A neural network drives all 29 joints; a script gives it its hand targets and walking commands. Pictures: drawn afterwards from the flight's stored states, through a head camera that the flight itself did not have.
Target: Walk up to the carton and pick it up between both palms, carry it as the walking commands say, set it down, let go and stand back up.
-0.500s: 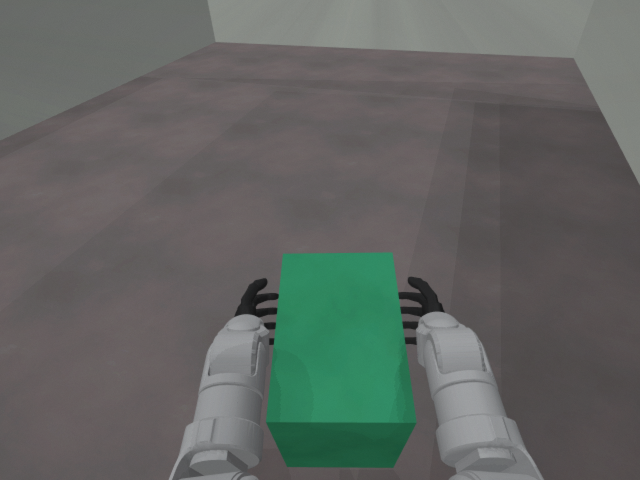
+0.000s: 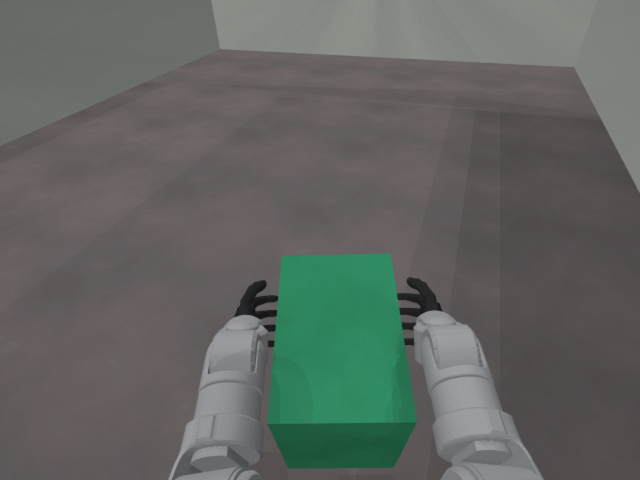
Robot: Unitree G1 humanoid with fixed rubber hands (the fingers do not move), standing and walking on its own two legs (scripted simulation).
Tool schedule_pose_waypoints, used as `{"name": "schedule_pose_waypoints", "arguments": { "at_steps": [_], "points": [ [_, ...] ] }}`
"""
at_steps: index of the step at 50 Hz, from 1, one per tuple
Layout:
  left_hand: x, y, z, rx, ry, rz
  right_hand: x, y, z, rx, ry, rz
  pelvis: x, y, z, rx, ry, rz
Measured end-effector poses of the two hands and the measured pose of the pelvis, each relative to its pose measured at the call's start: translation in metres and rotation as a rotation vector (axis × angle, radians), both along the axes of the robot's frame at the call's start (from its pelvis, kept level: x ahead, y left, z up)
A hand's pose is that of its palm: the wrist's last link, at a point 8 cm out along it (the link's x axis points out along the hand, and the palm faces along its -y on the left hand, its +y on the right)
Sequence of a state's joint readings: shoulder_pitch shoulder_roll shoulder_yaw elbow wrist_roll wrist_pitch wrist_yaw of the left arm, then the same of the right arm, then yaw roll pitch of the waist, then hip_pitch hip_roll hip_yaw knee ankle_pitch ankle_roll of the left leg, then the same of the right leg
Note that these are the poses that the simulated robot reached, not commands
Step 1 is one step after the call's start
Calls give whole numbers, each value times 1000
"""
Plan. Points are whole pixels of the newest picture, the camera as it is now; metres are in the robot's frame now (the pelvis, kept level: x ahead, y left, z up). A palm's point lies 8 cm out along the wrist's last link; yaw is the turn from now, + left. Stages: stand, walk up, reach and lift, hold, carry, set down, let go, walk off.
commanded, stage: hold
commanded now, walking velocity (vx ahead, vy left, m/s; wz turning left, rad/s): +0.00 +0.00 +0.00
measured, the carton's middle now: (338, 363) +0.31 +0.00 -0.02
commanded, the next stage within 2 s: carry in 0.86 s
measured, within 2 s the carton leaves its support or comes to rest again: neither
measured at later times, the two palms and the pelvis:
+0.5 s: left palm (245, 328) +0.31 +0.13 +0.06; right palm (429, 327) +0.30 -0.12 +0.06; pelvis +0.01 +0.01 +0.00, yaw +0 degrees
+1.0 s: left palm (230, 322) +0.31 +0.15 +0.07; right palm (408, 313) +0.32 -0.10 +0.07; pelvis +0.01 +0.01 +0.00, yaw +6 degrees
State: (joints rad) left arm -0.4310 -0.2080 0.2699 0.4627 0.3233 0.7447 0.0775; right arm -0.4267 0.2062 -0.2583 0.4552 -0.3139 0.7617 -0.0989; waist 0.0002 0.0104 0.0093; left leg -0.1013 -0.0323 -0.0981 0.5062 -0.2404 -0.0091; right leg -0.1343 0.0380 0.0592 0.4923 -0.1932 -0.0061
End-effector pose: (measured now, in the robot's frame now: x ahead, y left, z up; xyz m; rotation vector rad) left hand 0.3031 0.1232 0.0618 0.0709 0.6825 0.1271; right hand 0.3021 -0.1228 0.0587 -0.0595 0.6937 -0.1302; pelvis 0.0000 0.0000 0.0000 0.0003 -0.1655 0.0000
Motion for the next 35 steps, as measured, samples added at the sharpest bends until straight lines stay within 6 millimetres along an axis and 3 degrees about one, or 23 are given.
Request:
{"name": "schedule_pose_waypoints", "arguments": {
  "at_steps": [35],
  "points": [
    [5,5,-3,6,5,-33,0,3,-4,-7,9,21,11,7,3,-3,14,-5]
  ]
}}
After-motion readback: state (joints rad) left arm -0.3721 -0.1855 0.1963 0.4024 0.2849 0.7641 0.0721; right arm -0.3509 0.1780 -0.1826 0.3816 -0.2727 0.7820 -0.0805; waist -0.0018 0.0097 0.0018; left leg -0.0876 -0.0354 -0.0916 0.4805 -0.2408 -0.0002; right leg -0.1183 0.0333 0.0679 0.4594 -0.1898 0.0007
